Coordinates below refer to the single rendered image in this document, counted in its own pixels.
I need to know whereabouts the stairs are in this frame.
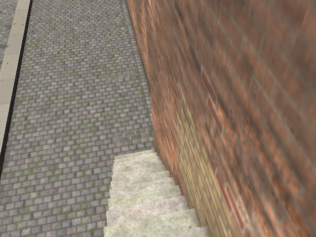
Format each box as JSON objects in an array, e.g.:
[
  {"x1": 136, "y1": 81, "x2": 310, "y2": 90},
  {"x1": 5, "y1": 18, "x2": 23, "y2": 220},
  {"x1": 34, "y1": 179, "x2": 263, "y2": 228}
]
[{"x1": 104, "y1": 149, "x2": 209, "y2": 237}]

